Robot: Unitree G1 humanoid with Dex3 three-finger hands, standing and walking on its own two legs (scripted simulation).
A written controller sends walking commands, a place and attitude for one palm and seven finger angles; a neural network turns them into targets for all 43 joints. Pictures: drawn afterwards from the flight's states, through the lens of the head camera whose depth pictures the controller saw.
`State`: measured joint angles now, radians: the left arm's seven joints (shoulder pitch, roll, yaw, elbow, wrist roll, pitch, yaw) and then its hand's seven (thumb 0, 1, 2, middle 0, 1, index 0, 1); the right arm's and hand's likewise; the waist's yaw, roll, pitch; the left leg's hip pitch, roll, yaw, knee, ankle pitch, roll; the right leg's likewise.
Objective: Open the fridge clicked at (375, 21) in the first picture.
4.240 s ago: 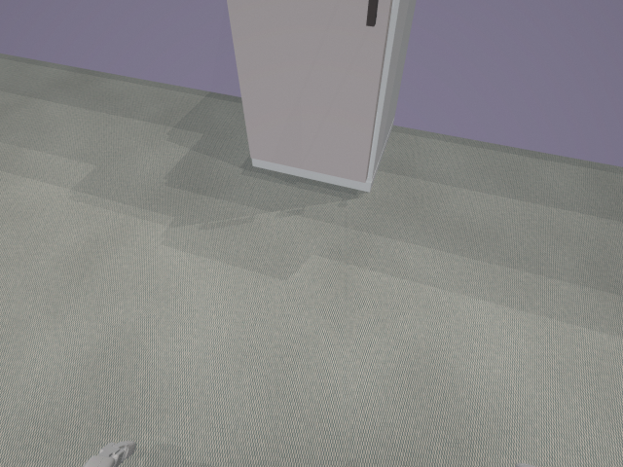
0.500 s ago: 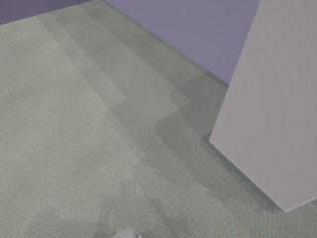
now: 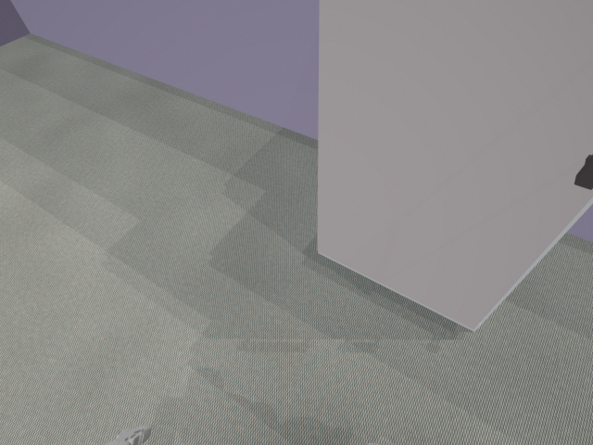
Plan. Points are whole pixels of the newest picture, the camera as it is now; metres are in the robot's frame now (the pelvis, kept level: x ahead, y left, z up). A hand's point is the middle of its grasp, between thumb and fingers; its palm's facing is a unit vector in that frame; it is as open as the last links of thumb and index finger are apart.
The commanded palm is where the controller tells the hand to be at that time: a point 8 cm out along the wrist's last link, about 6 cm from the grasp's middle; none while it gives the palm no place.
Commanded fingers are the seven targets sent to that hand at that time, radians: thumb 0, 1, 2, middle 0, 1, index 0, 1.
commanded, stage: turn to face it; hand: right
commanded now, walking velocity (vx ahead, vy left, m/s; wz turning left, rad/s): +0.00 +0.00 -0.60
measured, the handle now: out of the picture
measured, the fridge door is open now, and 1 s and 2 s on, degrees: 0 0 0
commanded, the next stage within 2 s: take the last steps up to it in 0.70 s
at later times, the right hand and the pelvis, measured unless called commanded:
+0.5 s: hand out of the picture +0.05 -0.19 -0.12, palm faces +0.27 +0.91 -0.30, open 7.4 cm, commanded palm none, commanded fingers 0.00 -0.90 -0.90 0.20 0.30 0.20 0.30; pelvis -0.02 +0.04 +0.01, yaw -16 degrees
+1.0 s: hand out of the picture -0.14 -0.17 -0.16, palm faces +0.48 +0.85 -0.22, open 7.4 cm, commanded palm none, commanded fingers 0.00 -0.90 -0.90 0.20 0.30 0.20 0.30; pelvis -0.05 +0.02 +0.02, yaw -26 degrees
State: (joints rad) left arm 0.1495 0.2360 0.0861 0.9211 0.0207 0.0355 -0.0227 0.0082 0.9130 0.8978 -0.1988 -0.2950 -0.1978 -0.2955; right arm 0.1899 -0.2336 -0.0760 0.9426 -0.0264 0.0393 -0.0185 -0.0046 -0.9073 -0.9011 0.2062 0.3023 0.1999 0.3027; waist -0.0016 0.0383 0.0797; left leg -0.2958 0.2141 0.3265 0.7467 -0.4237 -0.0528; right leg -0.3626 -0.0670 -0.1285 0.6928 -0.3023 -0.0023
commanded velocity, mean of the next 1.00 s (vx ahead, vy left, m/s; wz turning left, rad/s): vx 0.07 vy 0.00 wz -0.37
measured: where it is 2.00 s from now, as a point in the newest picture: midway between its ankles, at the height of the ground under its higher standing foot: outside the picture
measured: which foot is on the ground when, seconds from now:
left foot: up 0.00-0.44, down 0.46-0.88, up 0.90-1.00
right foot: down 0.00-0.46, up 0.48-0.86, down 0.88-1.00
